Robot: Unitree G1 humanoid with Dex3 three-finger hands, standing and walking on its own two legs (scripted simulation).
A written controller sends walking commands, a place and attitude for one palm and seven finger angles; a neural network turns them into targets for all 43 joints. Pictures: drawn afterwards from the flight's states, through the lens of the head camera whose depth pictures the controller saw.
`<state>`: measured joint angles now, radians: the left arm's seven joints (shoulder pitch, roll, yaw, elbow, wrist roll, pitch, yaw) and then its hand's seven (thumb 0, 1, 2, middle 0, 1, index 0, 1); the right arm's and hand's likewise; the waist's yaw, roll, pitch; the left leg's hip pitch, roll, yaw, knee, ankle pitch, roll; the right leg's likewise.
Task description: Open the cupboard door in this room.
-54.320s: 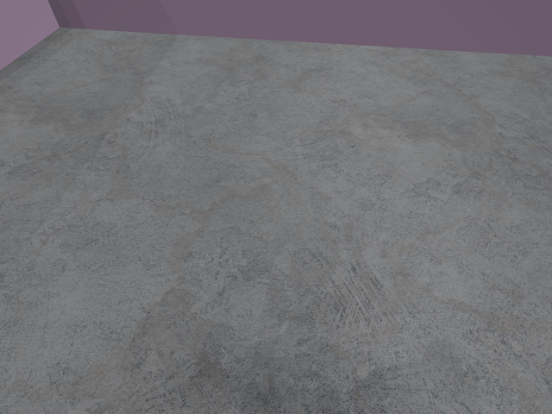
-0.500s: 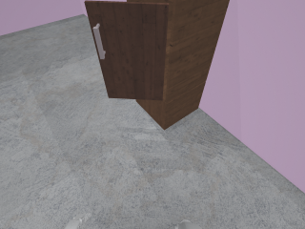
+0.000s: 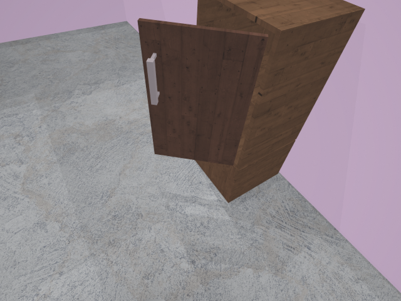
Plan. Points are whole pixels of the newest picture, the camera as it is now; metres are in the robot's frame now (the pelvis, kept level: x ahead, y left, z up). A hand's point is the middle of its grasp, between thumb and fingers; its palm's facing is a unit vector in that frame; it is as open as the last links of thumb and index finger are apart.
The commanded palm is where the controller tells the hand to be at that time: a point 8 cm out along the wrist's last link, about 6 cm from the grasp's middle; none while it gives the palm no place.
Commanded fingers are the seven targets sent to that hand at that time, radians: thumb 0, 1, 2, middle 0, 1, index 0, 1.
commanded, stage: take the last steps up to it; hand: left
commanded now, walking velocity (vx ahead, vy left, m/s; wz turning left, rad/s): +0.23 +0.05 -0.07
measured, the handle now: (154, 79) +0.74 +0.22 +0.01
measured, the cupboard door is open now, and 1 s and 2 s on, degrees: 49 49 49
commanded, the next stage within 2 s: come to a stop and stand still in 0.20 s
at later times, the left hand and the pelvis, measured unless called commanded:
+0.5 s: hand (135, 253) +0.24 +0.18 -0.16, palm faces -0.03 -0.98 -0.19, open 7.3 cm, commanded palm none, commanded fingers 0.00 0.90 0.90 -0.20 -0.30 -0.20 -0.30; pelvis +0.15 +0.01 +0.01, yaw -1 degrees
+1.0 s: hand (123, 275) +0.20 +0.20 -0.17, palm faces +0.00 -0.98 -0.22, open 7.4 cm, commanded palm none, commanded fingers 0.00 0.90 0.90 -0.20 -0.30 -0.20 -0.30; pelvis +0.16 +0.01 +0.00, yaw -1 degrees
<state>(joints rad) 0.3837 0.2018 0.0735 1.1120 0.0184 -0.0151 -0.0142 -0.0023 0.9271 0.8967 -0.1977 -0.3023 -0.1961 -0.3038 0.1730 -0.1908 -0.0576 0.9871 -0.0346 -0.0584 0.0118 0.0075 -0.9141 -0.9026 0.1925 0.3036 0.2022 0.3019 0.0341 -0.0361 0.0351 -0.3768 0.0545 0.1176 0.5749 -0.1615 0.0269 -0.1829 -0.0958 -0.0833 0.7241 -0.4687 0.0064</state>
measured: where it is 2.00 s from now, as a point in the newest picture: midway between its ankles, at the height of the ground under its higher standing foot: outside the picture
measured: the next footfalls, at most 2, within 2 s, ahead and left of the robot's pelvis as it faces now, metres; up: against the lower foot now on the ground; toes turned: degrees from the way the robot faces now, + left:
right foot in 0.36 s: +0.20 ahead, -0.10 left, +0.00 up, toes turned -7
